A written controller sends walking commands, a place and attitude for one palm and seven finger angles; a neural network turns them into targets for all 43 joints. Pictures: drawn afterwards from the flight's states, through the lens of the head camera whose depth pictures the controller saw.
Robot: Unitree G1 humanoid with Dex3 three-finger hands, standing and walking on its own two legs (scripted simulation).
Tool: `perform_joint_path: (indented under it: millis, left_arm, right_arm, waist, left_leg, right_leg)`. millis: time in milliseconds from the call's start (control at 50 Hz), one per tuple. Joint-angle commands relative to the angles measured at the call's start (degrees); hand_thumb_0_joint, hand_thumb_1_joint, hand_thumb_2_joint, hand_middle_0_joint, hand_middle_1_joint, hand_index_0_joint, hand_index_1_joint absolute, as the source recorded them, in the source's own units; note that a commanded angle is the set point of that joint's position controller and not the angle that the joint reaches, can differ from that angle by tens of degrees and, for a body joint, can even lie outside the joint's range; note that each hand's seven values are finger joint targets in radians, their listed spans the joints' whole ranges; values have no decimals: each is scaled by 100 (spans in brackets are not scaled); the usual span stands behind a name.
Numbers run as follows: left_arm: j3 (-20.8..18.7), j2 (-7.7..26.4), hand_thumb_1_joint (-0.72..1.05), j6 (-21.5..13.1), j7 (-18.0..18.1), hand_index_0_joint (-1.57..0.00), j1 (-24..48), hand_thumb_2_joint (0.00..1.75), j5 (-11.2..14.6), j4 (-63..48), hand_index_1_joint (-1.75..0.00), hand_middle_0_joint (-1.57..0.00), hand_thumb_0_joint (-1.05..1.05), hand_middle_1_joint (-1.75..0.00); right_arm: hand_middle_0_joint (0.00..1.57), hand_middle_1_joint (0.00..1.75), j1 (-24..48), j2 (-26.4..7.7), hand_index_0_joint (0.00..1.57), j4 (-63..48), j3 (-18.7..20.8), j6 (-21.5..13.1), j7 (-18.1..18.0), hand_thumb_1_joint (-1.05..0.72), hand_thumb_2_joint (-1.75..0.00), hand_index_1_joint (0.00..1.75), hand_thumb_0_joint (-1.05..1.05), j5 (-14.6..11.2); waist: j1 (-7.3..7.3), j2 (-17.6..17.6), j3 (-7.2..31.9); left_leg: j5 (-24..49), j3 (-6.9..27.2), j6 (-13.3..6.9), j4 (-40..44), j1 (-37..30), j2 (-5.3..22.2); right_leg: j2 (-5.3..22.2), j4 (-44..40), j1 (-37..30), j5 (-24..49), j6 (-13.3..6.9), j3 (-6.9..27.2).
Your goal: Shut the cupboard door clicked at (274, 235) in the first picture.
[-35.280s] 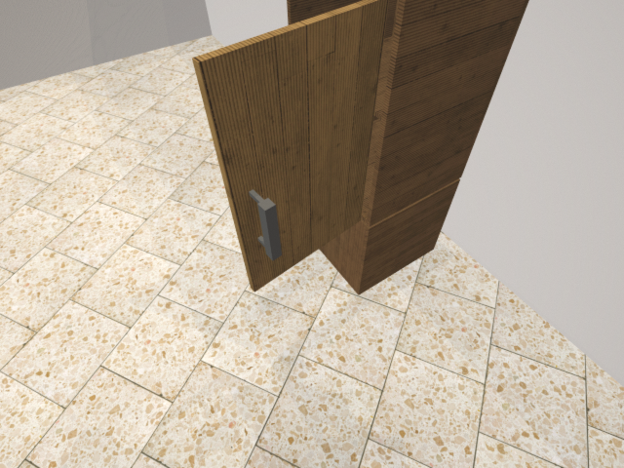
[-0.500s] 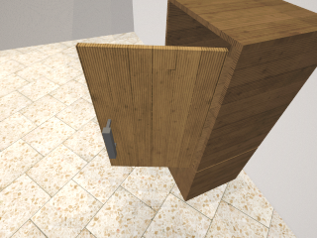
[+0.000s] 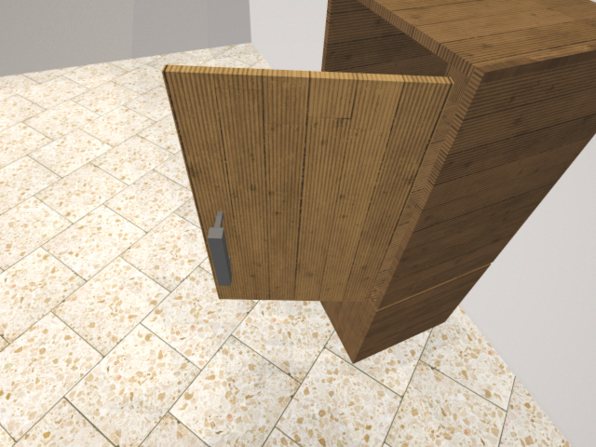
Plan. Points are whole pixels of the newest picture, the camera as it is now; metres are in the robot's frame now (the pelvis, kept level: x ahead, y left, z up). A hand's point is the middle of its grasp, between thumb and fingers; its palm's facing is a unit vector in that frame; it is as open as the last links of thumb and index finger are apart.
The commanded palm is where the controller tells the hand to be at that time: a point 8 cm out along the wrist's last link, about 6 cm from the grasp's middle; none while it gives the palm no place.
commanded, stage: come to a stop and stand still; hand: left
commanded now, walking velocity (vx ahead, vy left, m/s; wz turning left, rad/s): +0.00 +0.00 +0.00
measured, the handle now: (222, 249) +0.47 +0.17 -0.10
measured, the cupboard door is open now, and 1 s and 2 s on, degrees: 66 66 66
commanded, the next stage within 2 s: look again from close up in 0.24 s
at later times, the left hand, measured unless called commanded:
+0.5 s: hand out of the picture +0.00 +0.16 -0.18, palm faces +0.02 -0.99 -0.16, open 7.4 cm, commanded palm none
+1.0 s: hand out of the picture +0.01 +0.15 -0.18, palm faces +0.05 -0.98 -0.18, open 7.3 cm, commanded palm +0.11 +0.20 -0.07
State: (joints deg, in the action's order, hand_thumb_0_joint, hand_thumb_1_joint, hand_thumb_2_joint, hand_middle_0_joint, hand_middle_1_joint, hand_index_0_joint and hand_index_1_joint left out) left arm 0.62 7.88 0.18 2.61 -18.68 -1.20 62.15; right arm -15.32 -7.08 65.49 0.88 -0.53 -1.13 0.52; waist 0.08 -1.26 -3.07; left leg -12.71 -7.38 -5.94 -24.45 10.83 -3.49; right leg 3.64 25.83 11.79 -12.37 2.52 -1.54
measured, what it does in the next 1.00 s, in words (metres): stands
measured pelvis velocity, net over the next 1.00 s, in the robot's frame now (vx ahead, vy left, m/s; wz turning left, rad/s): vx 0.02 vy -0.01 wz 0.00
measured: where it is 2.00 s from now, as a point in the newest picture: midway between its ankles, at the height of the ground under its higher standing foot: outside the picture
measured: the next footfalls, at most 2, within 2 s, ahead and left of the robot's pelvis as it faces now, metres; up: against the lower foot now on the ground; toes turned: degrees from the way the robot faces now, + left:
none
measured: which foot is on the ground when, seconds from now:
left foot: down 0.00-1.00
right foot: down 0.00-1.00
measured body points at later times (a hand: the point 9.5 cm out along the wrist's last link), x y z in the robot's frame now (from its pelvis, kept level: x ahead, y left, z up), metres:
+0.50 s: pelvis +0.01 +0.01 +0.00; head +0.03 +0.01 +0.45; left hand +0.00 +0.21 -0.16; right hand +0.00 -0.21 -0.16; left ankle +0.01 +0.05 -0.74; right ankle +0.02 -0.15 -0.74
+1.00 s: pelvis +0.02 -0.01 +0.00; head +0.03 +0.00 +0.45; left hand +0.01 +0.21 -0.16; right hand +0.00 -0.22 -0.16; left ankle +0.01 +0.05 -0.74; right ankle +0.02 -0.15 -0.74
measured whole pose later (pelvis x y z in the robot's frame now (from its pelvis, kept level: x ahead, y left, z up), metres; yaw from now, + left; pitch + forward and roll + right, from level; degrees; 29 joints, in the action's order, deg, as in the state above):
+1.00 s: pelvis +0.02 -0.01 +0.00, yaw +0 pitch -1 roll +0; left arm -1.6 7.0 4.3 3.1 -20.8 -0.7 54.4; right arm -17.7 -6.3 63.2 -0.1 -2.0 -2.0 0.3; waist 1.2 -1.1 -3.1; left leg -13.7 -7.1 -5.2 -24.4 9.9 -3.0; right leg 3.2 25.8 10.9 -13.4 2.2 -1.8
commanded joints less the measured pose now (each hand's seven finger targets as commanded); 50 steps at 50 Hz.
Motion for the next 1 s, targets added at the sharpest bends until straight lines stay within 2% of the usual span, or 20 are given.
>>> perform_joint_path:
  millis: [0, 80, 100, 200, 360, 560, 620, 780, 920, 940, 960, 980]
  left_arm:
    - [-92, 439, 90, -71, 47, -20, -470, 90, -6, -152, -30, -20, 0, -30]
    - [-103, 401, 90, -80, 53, -20, -479, 90, 2, -125, -30, -20, 0, -30]
    - [-102, 418, 90, -87, 54, -20, -469, 90, -4, -124, -30, -20, 0, -30]
    - [-106, 399, 90, -74, 60, -20, -476, 90, -1, -89, -30, -20, 0, -30]
    - [-123, 363, 90, -71, 67, -20, -455, 90, 8, -56, -30, -20, 0, -30]
    - [-131, 357, 90, -109, 72, -20, -430, 90, 25, -29, -30, -20, 0, -30]
    - [-124, 372, 90, -112, 73, -20, -431, 90, 29, -23, -30, -20, 0, -30]
    - [-124, 335, 90, -102, 56, -20, -402, 90, 24, -1, -30, -20, 0, -30]
    - [-127, 323, 90, -124, 57, -20, -440, 90, 27, 6, -30, -20, 0, -30]
    - [-59, 611, 90, -180, 226, -20, -447, 90, -57, 168, -30, -20, 0, -30]
    - [-1951, 3496, 90, -1599, 291, -20, 4641, 90, 532, -9515, -30, -20, 0, -30]
    - [-78, 1181, 90, -1219, 348, -22, 862, 90, 658, -8082, -32, -22, 0, -32]
  right_arm:
    - [20, 30, -273, -677, 20, -187, 127, -69, -27, -90, -90, 30, 0, -27]
    - [20, 30, -305, -644, 20, -167, 127, -80, -31, -90, -90, 30, 0, -24]
    - [20, 30, -328, -627, 20, -156, 119, -82, -33, -90, -90, 30, 0, -33]
    - [20, 30, -340, -627, 20, -132, 114, -88, -46, -90, -90, 30, 0, -34]
    - [20, 30, -412, -602, 20, -92, 112, -96, -62, -90, -90, 30, 0, -30]
    - [20, 30, -472, -509, 20, -18, 79, -118, -67, -90, -90, 30, 0, -36]
    - [20, 30, -472, -481, 20, 0, 69, -116, -68, -90, -90, 30, 0, -37]
    - [20, 30, -527, -479, 20, 18, 72, -88, -61, -90, -90, 30, 0, -28]
    - [20, 30, -581, -436, 20, 47, 55, -116, -72, -90, -90, 30, 0, -33]
    - [20, 30, -218, -826, 20, -490, -11, -174, -37, -90, -90, 30, 0, -57]
    - [20, 30, -720, -2194, 20, -2556, 245, -1220, -464, -90, -90, 30, 0, -88]
    - [20, 30, -214, -1374, 20, -2304, -118, -1728, -461, -90, -90, 30, 0, -318]
  waist:
    - [-22, 195, -215]
    - [-5, 178, -179]
    - [-8, 68, -156]
    - [-7, 229, -227]
    - [14, 173, -201]
    - [21, 44, -90]
    - [17, 105, -119]
    - [38, 144, -320]
    - [25, 62, -178]
    - [-41, -341, -87]
    - [1099, 326, 2383]
    - [184, 2239, 3257]
  left_leg:
    - [-541, 1290, 300, 1101, 193, 1097]
    - [-331, 1238, 322, 1050, 70, 1075]
    - [-185, 1214, 316, 1016, 53, 1081]
    - [-15, 1216, 363, 1062, -7, 1095]
    - [209, 1174, 418, 1061, -158, 1099]
    - [860, 965, 359, 781, -336, 997]
    - [895, 937, 350, 750, -329, 983]
    - [101, 1025, 376, 979, -143, 1004]
    - [571, 938, 356, 848, -277, 997]
    - [2189, 1023, 457, -147, 205, 1179]
    - [2577, 1516, 628, 81, -1539, 977]
    - [2624, 1488, 999, 227, -2329, 1074]
  right_leg:
    - [239, -246, 212, 146, -288, 191]
    - [272, -257, 245, 231, -288, 219]
    - [272, -276, 202, 300, -289, 229]
    - [270, -259, 231, 318, -274, 237]
    - [280, -247, 232, 356, -260, 251]
    - [343, -372, 94, 682, -289, 346]
    - [349, -402, 85, 690, -296, 363]
    - [295, -448, 206, 345, -303, 363]
    - [322, -458, 114, 581, -315, 376]
    - [352, -233, -26, 1255, -286, 308]
    - [-407, 699, 358, 1012, -229, -175]
    - [-575, 1050, 876, -533, -407, -269]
